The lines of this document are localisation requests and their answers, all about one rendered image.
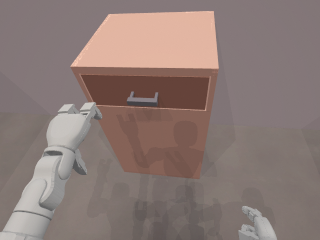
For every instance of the handle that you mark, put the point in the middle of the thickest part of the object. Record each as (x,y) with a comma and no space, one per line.
(139,101)

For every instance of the left robot hand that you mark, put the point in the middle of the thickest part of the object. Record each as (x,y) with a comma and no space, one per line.
(70,127)

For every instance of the left robot forearm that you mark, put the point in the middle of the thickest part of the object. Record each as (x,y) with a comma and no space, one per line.
(35,209)

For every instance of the cabinet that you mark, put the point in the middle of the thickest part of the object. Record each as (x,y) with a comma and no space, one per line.
(151,140)

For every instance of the right robot hand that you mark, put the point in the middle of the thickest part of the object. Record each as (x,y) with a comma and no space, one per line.
(262,227)

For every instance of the drawer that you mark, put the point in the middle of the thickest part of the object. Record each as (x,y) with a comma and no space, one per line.
(174,91)

